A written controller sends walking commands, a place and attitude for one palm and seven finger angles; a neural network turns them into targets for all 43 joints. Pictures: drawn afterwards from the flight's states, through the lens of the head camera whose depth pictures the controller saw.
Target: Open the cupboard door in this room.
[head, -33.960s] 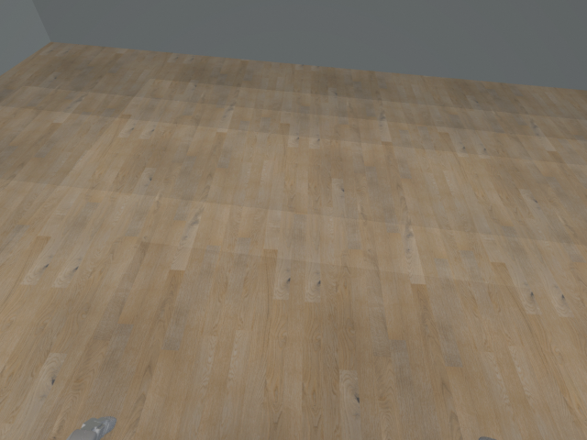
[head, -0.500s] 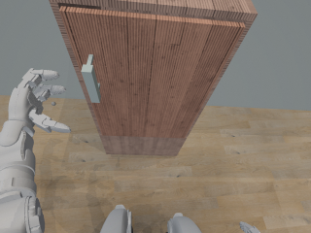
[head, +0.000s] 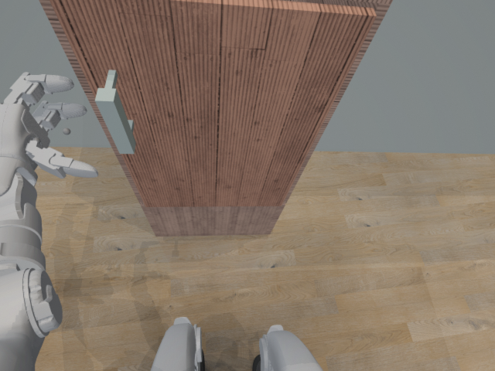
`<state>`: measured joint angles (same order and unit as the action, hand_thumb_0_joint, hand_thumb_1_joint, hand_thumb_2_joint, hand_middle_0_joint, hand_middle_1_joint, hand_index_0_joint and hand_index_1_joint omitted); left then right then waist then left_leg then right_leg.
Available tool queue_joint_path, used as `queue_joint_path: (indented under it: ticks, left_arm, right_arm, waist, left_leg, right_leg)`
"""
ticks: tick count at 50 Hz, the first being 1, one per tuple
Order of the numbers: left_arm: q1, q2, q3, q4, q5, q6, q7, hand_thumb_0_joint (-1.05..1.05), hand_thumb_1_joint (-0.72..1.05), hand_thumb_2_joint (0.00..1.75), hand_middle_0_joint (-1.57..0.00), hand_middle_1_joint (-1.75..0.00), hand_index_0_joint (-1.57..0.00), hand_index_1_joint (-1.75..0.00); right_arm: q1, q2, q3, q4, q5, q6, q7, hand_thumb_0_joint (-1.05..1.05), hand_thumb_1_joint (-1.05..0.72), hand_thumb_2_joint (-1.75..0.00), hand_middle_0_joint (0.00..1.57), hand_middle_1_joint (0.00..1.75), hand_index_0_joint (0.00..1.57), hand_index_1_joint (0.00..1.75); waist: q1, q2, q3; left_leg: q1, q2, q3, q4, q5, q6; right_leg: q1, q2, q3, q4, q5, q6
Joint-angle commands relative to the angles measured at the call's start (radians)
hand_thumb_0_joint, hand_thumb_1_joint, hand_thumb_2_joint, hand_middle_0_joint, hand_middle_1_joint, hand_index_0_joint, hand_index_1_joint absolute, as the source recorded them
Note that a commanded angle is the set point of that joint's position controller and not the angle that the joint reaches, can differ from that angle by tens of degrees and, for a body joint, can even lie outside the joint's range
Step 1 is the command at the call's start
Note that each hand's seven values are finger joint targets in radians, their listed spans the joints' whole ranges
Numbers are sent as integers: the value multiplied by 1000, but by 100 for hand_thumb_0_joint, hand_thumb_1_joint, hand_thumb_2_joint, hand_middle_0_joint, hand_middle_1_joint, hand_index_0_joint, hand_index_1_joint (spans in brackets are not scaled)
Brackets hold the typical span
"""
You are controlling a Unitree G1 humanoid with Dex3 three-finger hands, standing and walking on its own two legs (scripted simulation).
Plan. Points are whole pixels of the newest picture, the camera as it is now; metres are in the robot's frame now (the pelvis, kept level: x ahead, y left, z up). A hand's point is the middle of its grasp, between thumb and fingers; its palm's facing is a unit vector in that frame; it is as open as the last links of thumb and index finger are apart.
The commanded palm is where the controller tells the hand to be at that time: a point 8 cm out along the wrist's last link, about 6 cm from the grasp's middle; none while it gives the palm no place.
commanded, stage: move the hooked fingers beside the handle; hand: left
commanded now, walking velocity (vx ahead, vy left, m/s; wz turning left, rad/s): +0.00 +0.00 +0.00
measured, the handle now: (120, 114) +0.50 +0.19 +0.06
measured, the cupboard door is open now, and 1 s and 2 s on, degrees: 0 0 0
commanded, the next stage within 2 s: slide the fingers in behind the handle in 0.90 s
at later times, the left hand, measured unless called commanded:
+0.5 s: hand (67, 138) +0.46 +0.27 +0.06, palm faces +0.03 -1.00 +0.01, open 14.0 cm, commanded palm +0.44 +0.31 +0.07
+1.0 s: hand (67, 136) +0.46 +0.26 +0.06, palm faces +0.04 -1.00 +0.00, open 14.0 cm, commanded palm +0.44 +0.30 +0.07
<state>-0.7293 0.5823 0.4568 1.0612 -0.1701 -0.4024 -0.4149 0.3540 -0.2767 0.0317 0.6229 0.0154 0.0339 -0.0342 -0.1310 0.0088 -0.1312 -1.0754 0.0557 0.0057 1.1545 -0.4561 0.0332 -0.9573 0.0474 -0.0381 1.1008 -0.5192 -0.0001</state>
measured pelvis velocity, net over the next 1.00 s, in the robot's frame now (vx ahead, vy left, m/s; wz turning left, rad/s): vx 0.01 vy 0.01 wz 0.00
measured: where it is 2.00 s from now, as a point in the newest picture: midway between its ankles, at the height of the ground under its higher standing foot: outside the picture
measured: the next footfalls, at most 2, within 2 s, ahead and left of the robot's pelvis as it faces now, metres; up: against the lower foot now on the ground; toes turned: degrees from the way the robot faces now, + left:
none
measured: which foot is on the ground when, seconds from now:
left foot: down 0.00-1.00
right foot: down 0.00-1.00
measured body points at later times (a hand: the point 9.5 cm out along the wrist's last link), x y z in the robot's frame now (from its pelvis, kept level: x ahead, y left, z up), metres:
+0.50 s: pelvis +0.01 +0.01 +0.00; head +0.12 +0.05 +0.43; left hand +0.45 +0.32 +0.06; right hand +0.06 -0.27 -0.10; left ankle +0.04 +0.10 -0.65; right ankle +0.00 -0.13 -0.65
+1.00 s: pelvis +0.01 +0.01 +0.00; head +0.12 +0.05 +0.44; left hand +0.45 +0.32 +0.06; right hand +0.06 -0.26 -0.10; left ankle +0.04 +0.10 -0.65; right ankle +0.00 -0.13 -0.65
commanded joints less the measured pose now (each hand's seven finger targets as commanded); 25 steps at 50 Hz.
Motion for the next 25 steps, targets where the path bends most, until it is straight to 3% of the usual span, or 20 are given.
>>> queue_joint_path:
  ticks: [1,3,5,7,12,16,20,22,25]
  left_arm:
    - [-284,283,46,-178,-23,-24,-15,0,-50,30,-30,-120,-30,-120]
    - [-295,318,74,-183,-22,-28,-13,0,-50,30,-30,-120,-30,-120]
    - [-314,310,67,-184,-21,-39,-8,0,-50,30,-30,-120,-30,-120]
    - [-348,340,90,-233,-20,-71,-2,0,-50,30,-30,-120,-30,-120]
    - [-413,272,22,-245,-21,-98,-19,0,-50,30,-30,-120,-30,-120]
    - [-346,219,-16,-180,-27,-46,-35,0,-50,30,-30,-120,-30,-120]
    - [-347,242,8,-185,-26,-27,-14,0,-50,30,-30,-120,-30,-120]
    - [-330,305,67,-206,-26,-43,6,0,-50,30,-30,-120,-30,-120]
    - [-351,308,69,-231,-14,-69,22,0,-50,30,-30,-120,-30,-120]
  right_arm:
    - [120,-186,-69,-88,9,-13,-11,0,-90,-90,20,30,20,30]
    - [126,-189,-68,-91,8,-11,-13,0,-90,-90,20,30,20,30]
    - [120,-184,-68,-92,10,-10,-13,0,-90,-90,20,30,20,30]
    - [120,-185,-69,-88,6,-14,-13,0,-90,-90,20,30,20,30]
    - [125,-185,-71,-61,5,-19,-15,0,-90,-90,20,30,20,30]
    - [119,-187,-71,-61,10,-16,-14,0,-90,-90,20,30,20,30]
    - [120,-189,-70,-70,6,-13,-14,0,-90,-90,20,30,20,30]
    - [122,-191,-68,-77,3,-13,-14,0,-90,-90,20,30,20,30]
    - [113,-184,-67,-86,2,-11,-10,0,-90,-90,20,30,20,30]
  waist:
    - [27,123,-430]
    - [26,97,-427]
    - [12,86,-395]
    - [19,128,-415]
    - [-10,186,-438]
    - [-2,171,-420]
    - [9,154,-419]
    - [26,147,-439]
    - [21,155,-443]
  left_leg:
    - [453,-16,-49,-134,325,5]
    - [424,-17,-43,-127,328,10]
    - [393,-18,-40,-126,289,13]
    - [422,-17,-46,-120,306,10]
    - [535,-6,-77,-126,325,1]
    - [524,-9,-77,-136,299,-2]
    - [519,-8,-81,-138,324,-2]
    - [503,-11,-75,-127,352,0]
    - [504,-11,-68,-125,355,-3]
  right_leg:
    - [91,9,12,-157,296,-20]
    - [110,12,18,-153,314,-17]
    - [101,12,23,-158,287,-15]
    - [92,15,22,-147,286,-24]
    - [9,18,6,-147,249,-31]
    - [-4,13,-3,-157,232,-28]
    - [-5,10,-8,-151,247,-28]
    - [29,12,-5,-139,273,-31]
    - [36,13,0,-137,279,-26]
